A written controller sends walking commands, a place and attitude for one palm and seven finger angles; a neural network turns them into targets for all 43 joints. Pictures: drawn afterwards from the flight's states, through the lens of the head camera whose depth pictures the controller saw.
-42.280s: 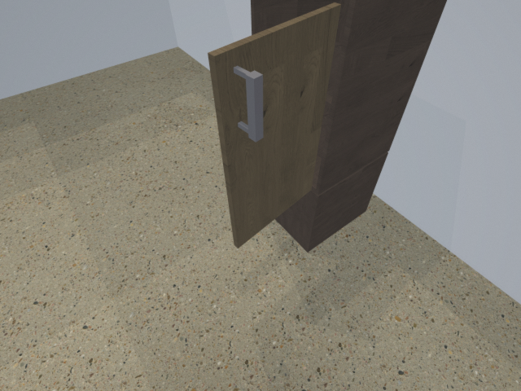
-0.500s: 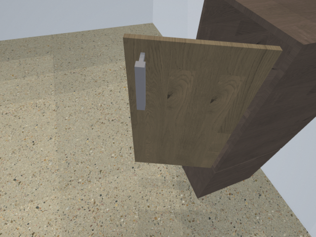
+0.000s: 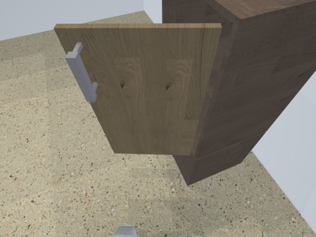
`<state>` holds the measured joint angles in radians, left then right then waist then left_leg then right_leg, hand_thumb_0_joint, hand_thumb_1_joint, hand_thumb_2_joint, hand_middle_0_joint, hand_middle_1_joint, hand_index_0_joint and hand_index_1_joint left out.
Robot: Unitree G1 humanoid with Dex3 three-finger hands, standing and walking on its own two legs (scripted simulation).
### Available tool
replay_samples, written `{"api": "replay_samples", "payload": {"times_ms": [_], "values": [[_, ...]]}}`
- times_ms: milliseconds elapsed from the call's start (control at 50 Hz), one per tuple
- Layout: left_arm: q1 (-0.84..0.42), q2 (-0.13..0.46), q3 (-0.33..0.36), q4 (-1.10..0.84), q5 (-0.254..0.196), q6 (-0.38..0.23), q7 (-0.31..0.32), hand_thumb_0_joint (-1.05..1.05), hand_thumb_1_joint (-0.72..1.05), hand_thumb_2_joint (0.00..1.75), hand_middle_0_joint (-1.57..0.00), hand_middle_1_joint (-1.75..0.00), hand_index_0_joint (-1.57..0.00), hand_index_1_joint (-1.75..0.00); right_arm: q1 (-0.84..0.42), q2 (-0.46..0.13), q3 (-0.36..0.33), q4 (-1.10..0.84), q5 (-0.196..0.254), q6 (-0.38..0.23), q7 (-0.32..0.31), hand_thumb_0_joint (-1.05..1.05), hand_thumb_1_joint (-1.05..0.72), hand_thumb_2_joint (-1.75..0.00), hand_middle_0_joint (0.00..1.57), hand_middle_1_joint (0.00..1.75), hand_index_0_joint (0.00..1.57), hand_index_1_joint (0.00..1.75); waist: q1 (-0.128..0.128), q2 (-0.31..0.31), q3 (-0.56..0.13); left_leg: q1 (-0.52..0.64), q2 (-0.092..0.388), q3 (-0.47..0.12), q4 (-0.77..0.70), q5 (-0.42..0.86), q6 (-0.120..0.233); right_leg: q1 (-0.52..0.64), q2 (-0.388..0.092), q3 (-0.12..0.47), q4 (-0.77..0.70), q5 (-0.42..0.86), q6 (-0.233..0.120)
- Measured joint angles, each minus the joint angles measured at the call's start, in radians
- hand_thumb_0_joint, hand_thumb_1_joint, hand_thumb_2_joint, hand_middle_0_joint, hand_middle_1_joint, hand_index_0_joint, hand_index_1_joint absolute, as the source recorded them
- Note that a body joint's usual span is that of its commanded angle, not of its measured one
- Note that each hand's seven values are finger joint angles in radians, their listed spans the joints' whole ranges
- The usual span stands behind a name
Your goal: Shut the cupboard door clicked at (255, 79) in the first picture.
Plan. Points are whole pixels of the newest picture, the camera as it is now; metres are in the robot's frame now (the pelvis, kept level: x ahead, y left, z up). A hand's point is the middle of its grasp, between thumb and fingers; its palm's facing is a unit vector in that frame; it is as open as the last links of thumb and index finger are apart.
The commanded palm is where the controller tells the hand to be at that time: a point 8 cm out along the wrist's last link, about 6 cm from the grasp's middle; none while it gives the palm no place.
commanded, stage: come to a stop and stand still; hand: left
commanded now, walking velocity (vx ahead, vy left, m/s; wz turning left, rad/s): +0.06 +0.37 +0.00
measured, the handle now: (85, 73) +0.44 +0.20 +0.17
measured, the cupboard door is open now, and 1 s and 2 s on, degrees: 66 66 66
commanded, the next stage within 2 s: look again from close up in 1.60 s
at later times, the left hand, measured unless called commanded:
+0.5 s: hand out of the picture -0.01 +0.17 -0.16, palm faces +0.09 -0.97 -0.21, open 7.3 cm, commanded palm none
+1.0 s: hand out of the picture -0.02 +0.14 -0.16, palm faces -0.01 -0.98 -0.21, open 7.3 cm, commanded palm none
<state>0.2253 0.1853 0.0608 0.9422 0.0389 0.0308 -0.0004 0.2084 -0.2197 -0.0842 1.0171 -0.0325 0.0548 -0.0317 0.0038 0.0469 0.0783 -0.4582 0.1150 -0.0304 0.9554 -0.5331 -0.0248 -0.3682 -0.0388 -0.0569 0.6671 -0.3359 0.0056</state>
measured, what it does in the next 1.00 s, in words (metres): steps on the spot: left foot, then right foot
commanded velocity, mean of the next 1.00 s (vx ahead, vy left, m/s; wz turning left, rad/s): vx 0.00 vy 0.07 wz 0.00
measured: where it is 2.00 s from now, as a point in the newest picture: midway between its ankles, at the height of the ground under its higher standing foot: outside the picture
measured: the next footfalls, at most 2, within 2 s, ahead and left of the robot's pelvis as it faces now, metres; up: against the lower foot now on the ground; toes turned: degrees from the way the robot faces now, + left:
left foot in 0.30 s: +0.03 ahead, +0.05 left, +0.00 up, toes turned +1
right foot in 0.62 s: +0.02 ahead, -0.14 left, +0.00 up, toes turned +2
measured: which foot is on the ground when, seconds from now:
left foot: up 0.00-0.28, down 0.30-1.00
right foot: down 0.00-0.36, up 0.38-0.60, down 0.62-1.00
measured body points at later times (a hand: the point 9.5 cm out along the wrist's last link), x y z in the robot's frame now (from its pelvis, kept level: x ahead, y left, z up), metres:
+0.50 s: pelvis -0.02 -0.02 +0.01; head +0.00 +0.00 +0.46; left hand -0.01 +0.22 -0.15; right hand +0.07 -0.24 -0.13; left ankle -0.01 +0.04 -0.72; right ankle -0.04 -0.14 -0.69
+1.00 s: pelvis -0.02 -0.03 +0.01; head -0.01 -0.04 +0.46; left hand -0.01 +0.19 -0.14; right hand -0.02 -0.26 -0.15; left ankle -0.01 +0.04 -0.72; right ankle -0.08 -0.14 -0.72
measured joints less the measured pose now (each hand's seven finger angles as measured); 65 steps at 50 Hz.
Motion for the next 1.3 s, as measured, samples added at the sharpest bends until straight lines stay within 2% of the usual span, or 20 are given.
{"api": "replay_samples", "payload": {"times_ms": [40,80,160,280,300,320,380,440,520,560,620,700,740,800,880,1060,1300], "values": [[0.008,-0.014,-0.009,0.006,-0.003,-0.010,0.010,0.00,0.91,0.90,-0.20,-0.30,-0.20,-0.30,-0.002,-0.010,0.001,-0.001,0.002,-0.003,0.003,0.01,-0.91,-0.89,0.20,0.30,0.20,0.30,0.000,-0.001,-0.006,-0.031,-0.041,0.024,0.120,0.015,0.009,0.017,0.008,-0.005,-0.030,0.020,-0.010],[0.021,-0.023,-0.019,0.016,-0.005,-0.020,0.021,0.00,0.91,0.90,-0.20,-0.30,-0.20,-0.30,0.001,-0.006,0.009,-0.003,0.006,-0.012,0.011,0.01,-0.91,-0.89,0.19,0.30,0.20,0.30,-0.002,-0.016,-0.020,-0.020,-0.071,0.063,0.114,0.050,0.007,0.040,0.014,-0.009,-0.069,0.038,-0.022],[0.035,-0.029,-0.031,0.028,-0.006,-0.031,0.034,0.00,0.92,0.90,-0.20,-0.30,-0.20,-0.30,0.000,0.024,0.030,-0.008,0.016,-0.020,0.019,0.01,-0.91,-0.89,0.19,0.30,0.19,0.30,0.009,-0.053,-0.037,0.060,-0.117,0.110,-0.080,0.064,-0.003,0.070,0.028,-0.019,-0.118,0.059,-0.043],[0.035,-0.012,-0.029,0.042,-0.016,-0.029,0.039,0.01,0.92,0.90,-0.20,-0.30,-0.20,-0.30,-0.030,0.072,0.053,-0.022,0.023,-0.018,0.023,0.01,-0.91,-0.90,0.19,0.30,0.19,0.30,0.034,-0.090,-0.029,0.165,-0.146,0.112,-0.328,0.140,0.002,0.073,0.033,-0.043,-0.113,0.064,-0.050],[0.035,-0.008,-0.027,0.046,-0.018,-0.025,0.040,0.01,0.92,0.90,-0.20,-0.30,-0.20,-0.30,-0.034,0.078,0.055,-0.024,0.023,-0.021,0.023,0.01,-0.91,-0.89,0.19,0.30,0.19,0.30,0.034,-0.095,-0.027,0.187,-0.146,0.114,-0.381,0.192,0.012,0.070,0.030,-0.045,-0.101,0.059,-0.047],[0.034,-0.002,-0.023,0.053,-0.020,-0.019,0.040,0.01,0.92,0.90,-0.20,-0.30,-0.20,-0.30,-0.040,0.087,0.056,-0.023,0.023,-0.024,0.023,0.01,-0.91,-0.89,0.19,0.30,0.20,0.30,0.037,-0.110,-0.020,0.201,-0.156,0.122,-0.408,0.237,0.040,0.069,0.019,-0.041,-0.088,0.054,-0.043],[0.040,0.002,-0.017,0.068,-0.022,0.004,0.041,0.01,0.92,0.90,-0.20,-0.30,-0.20,-0.30,-0.037,0.095,0.058,-0.034,0.018,-0.028,0.020,0.01,-0.91,-0.89,0.19,0.30,0.20,0.30,0.045,-0.123,-0.021,0.222,-0.172,0.140,-0.432,0.256,0.106,0.068,0.004,-0.027,-0.064,0.016,-0.029],[0.045,-0.005,-0.021,0.079,-0.016,0.022,0.040,0.01,0.92,0.90,-0.20,-0.30,-0.20,-0.30,-0.033,0.087,0.058,-0.039,0.015,-0.028,0.013,0.00,-0.92,-0.89,0.20,0.30,0.20,0.30,0.040,-0.107,-0.032,0.232,-0.181,0.151,-0.462,0.268,0.125,0.042,-0.006,0.003,0.054,-0.088,-0.021],[0.048,-0.017,-0.023,0.084,-0.010,0.020,0.039,0.01,0.91,0.90,-0.20,-0.30,-0.20,-0.30,-0.028,0.073,0.060,-0.036,0.009,-0.029,0.011,0.00,-0.93,-0.89,0.20,0.30,0.20,0.30,0.033,-0.086,-0.043,0.224,-0.192,0.155,-0.498,0.297,0.131,0.047,-0.020,0.031,0.131,-0.104,-0.015],[0.049,-0.022,-0.026,0.085,-0.011,0.014,0.039,0.01,0.91,0.90,-0.20,-0.30,-0.20,-0.30,-0.024,0.070,0.061,-0.030,0.007,-0.034,0.010,0.00,-0.93,-0.89,0.20,0.30,0.20,0.30,0.031,-0.080,-0.045,0.216,-0.195,0.159,-0.510,0.309,0.130,0.080,-0.026,0.033,0.078,-0.103,-0.009],[0.055,-0.026,-0.034,0.089,-0.014,-0.003,0.041,0.00,0.91,0.90,-0.20,-0.30,-0.20,-0.30,-0.013,0.072,0.065,-0.017,0.011,-0.043,0.011,0.00,-0.93,-0.89,0.20,0.30,0.20,0.30,0.029,-0.086,-0.048,0.194,-0.199,0.168,-0.500,0.311,0.122,0.164,-0.032,0.039,-0.109,-0.026,-0.003],[0.063,-0.049,-0.051,0.115,-0.018,-0.024,0.042,0.00,0.92,0.90,-0.20,-0.30,-0.20,-0.30,-0.001,0.055,0.059,0.016,0.019,-0.048,0.010,0.00,-0.94,-0.89,0.20,0.30,0.20,0.30,0.010,-0.051,-0.044,0.210,-0.169,0.155,-0.511,0.319,0.105,0.204,0.000,0.027,-0.176,-0.004,0.004],[0.071,-0.047,-0.056,0.124,-0.021,-0.029,0.043,0.01,0.92,0.90,-0.20,-0.30,-0.20,-0.30,0.011,0.054,0.063,0.033,0.018,-0.050,0.012,0.00,-0.94,-0.89,0.20,0.30,0.20,0.30,0.004,-0.058,-0.049,0.225,-0.163,0.153,-0.522,0.325,0.098,0.219,0.007,0.024,-0.187,0.004,-0.001],[0.089,-0.044,-0.070,0.109,-0.018,-0.036,0.055,0.01,0.92,0.90,-0.20,-0.30,-0.20,-0.30,0.041,0.046,0.071,0.013,0.016,-0.041,0.026,0.00,-0.93,-0.89,0.20,0.30,0.20,0.30,-0.007,-0.056,-0.058,0.191,-0.138,0.144,-0.458,0.295,0.087,0.210,0.029,0.016,-0.176,0.001,-0.010],[0.092,-0.039,-0.083,0.097,-0.021,-0.041,0.045,0.01,0.92,0.90,-0.20,-0.30,-0.20,-0.30,0.076,0.031,0.074,0.000,0.010,-0.045,0.031,0.01,-0.92,-0.89,0.20,0.30,0.20,0.30,-0.021,-0.044,-0.059,0.161,-0.129,0.137,-0.407,0.269,0.092,0.190,0.037,0.009,-0.142,-0.019,-0.018],[0.077,-0.018,-0.089,0.099,-0.030,-0.050,0.044,0.01,0.91,0.90,-0.20,-0.30,-0.20,-0.30,0.098,0.049,0.102,0.034,0.017,-0.058,0.029,0.01,-0.91,-0.89,0.19,0.30,0.20,0.30,-0.020,-0.034,-0.058,0.191,-0.134,0.149,-0.437,0.269,0.087,0.206,0.032,0.023,-0.153,-0.025,-0.017],[0.050,-0.007,-0.089,0.113,-0.032,-0.050,0.049,0.00,0.91,0.90,-0.20,-0.30,-0.20,-0.30,0.053,0.057,0.108,0.085,0.020,-0.072,0.017,0.01,-0.92,-0.89,0.20,0.30,0.20,0.30,-0.011,-0.071,-0.063,0.233,-0.133,0.157,-0.466,0.259,0.078,0.245,0.034,0.033,-0.183,-0.031,-0.020]]}}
